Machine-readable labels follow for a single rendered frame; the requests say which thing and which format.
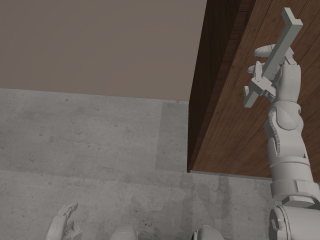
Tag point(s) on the left robot thigh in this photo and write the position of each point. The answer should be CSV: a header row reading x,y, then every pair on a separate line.
x,y
124,232

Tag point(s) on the left robot hand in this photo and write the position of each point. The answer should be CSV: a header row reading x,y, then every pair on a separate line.
x,y
59,227

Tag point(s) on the right robot upper arm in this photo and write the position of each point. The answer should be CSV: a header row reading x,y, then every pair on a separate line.
x,y
294,223

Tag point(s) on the wardrobe door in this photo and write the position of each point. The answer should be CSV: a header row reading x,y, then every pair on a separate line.
x,y
234,140

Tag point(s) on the robot right forearm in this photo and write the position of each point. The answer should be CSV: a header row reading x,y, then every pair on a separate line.
x,y
292,180

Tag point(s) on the robot thigh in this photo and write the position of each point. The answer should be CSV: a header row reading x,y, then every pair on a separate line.
x,y
206,233
124,232

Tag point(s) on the right robot thigh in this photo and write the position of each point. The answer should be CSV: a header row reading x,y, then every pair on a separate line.
x,y
206,233

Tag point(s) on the handle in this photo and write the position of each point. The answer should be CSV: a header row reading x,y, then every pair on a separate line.
x,y
292,28

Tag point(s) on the right robot hand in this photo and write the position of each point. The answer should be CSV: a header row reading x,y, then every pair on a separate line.
x,y
286,79

